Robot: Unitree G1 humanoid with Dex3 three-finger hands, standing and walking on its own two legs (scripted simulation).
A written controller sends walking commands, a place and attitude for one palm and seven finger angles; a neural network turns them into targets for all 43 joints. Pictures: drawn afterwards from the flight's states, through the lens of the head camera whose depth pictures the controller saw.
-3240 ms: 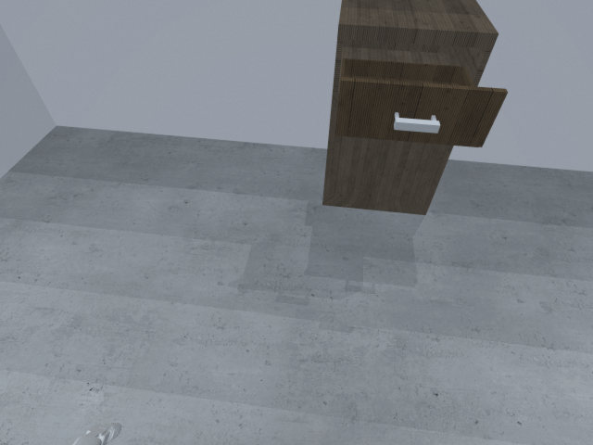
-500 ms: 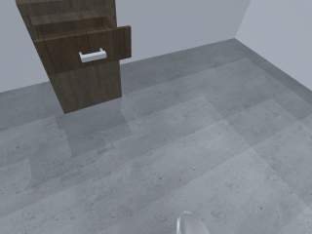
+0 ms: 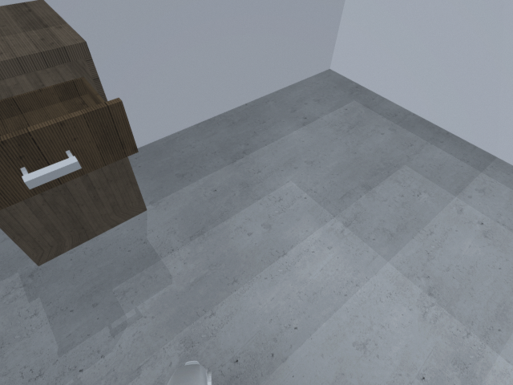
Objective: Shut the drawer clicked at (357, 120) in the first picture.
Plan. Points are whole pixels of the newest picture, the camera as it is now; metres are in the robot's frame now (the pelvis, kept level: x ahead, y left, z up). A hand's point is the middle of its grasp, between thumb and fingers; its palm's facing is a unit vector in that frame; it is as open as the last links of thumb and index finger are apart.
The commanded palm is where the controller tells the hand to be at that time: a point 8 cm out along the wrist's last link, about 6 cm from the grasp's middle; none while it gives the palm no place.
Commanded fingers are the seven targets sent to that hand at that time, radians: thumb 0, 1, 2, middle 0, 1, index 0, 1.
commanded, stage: walk to a spot facing it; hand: left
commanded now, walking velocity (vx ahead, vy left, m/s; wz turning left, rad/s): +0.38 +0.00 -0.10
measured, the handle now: (50, 167) +0.60 +0.54 -0.08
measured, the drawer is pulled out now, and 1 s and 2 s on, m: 0.28 0.28 0.28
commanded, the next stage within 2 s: turn to face it in 0.44 s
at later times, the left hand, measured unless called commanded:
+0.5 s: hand (157, 330) +0.25 +0.20 -0.17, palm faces -0.09 -0.98 -0.15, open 7.4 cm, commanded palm none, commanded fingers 0.00 0.90 0.90 -0.20 -0.30 -0.20 -0.30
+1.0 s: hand (222, 240) +0.45 +0.10 -0.15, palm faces -0.01 -0.99 -0.17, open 7.2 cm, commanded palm none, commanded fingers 0.00 0.90 0.90 -0.20 -0.30 -0.20 -0.30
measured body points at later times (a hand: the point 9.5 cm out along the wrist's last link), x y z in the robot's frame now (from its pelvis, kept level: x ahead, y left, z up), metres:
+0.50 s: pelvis +0.21 +0.03 +0.01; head +0.22 +0.04 +0.45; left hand +0.26 +0.26 -0.16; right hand +0.14 -0.19 -0.14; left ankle +0.16 +0.13 -0.74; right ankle +0.27 -0.12 -0.66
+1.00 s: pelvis +0.32 -0.06 +0.00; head +0.32 -0.05 +0.45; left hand +0.45 +0.15 -0.14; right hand +0.34 -0.29 -0.15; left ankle +0.34 +0.07 -0.68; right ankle +0.36 -0.14 -0.74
